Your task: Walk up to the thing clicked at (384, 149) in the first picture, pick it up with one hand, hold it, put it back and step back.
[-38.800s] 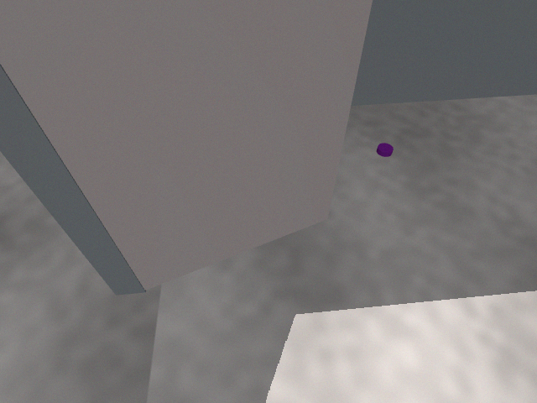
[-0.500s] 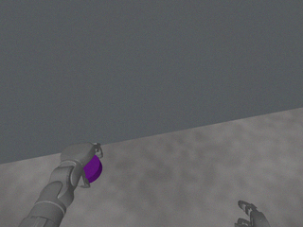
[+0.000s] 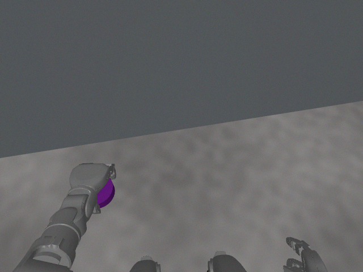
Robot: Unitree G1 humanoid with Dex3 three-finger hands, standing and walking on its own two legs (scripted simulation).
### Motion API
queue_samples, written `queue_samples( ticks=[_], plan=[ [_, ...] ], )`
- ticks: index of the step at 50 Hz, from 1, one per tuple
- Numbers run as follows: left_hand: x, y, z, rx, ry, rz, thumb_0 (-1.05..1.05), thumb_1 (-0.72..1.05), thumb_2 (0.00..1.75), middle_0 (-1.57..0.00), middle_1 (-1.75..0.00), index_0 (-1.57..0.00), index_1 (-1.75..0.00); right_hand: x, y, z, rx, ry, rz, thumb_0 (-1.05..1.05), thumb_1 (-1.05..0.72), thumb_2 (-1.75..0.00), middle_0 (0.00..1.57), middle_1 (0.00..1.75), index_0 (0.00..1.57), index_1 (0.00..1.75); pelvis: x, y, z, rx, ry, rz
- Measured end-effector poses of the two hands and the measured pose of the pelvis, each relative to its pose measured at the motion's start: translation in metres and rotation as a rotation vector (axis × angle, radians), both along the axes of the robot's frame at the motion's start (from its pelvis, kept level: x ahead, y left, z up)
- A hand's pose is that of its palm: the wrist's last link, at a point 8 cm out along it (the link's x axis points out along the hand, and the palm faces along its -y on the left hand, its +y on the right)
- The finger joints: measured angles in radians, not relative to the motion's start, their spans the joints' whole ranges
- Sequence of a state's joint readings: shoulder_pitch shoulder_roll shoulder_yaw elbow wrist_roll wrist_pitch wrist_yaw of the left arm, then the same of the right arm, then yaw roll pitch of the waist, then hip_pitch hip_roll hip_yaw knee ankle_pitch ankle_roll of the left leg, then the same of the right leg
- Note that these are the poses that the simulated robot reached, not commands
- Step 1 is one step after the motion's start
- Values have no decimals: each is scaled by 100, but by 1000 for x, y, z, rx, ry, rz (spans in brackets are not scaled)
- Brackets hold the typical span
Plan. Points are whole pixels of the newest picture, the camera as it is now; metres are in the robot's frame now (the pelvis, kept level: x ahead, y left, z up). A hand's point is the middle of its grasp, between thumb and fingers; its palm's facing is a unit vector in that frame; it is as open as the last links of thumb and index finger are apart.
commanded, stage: crouch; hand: left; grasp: from above
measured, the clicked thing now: (97, 190) +0.34 +0.23 -0.12
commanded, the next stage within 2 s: lower in 1.54 s
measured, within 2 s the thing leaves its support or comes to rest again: neither
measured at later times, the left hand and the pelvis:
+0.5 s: hand (117, 205) +0.37 +0.23 -0.34, palm faces -0.46 +0.01 -0.89, open 10.5 cm; pelvis -0.05 +0.02 -0.20, yaw -1 degrees
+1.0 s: hand (124, 208) +0.40 +0.23 -0.48, palm faces -0.45 -0.02 -0.90, open 10.5 cm; pelvis -0.05 +0.00 -0.31, yaw -3 degrees
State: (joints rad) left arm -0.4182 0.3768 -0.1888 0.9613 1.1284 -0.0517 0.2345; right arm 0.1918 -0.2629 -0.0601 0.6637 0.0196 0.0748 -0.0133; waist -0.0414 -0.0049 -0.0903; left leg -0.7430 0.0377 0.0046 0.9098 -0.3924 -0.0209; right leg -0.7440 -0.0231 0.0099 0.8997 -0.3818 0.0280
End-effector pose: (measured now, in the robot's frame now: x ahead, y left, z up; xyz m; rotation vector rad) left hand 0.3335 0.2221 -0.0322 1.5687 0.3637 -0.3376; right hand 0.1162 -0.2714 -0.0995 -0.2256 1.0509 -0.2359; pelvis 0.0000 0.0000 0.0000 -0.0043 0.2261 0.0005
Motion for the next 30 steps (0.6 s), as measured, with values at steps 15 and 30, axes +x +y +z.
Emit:
queue_samples(
  ticks=[15,30],
  plan=[
    [36,5,-157,29,-33,19,-1,-8,55,-55,-71,-64,-68,-112,2,-140,-61,245,-96,1,-91,-90,20,30,21,30,-39,12,-129,-29,277,1],
    [51,5,-300,-24,30,1,0,-10,59,-54,-72,-63,-70,-125,17,-247,-31,294,-29,1,-90,-90,20,30,21,30,-51,13,-236,-52,409,3]
  ],
)
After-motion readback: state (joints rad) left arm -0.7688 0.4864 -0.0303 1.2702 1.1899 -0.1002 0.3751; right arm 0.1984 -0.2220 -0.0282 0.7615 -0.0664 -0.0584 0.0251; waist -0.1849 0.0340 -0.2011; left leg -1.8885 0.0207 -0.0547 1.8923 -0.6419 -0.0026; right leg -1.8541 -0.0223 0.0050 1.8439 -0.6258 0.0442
